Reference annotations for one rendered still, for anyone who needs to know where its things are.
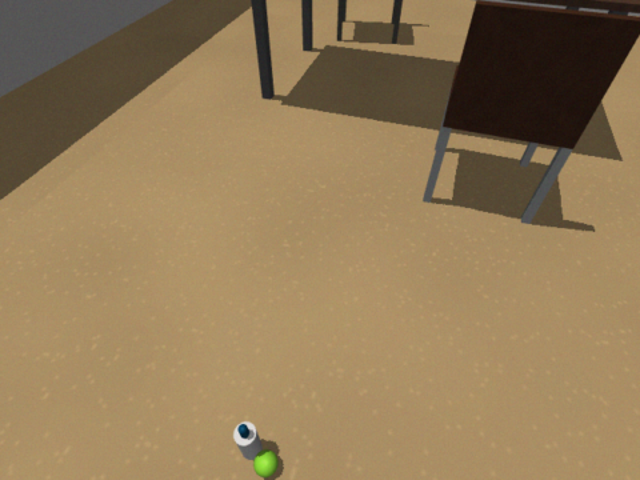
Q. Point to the table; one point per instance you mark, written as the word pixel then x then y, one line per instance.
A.
pixel 259 9

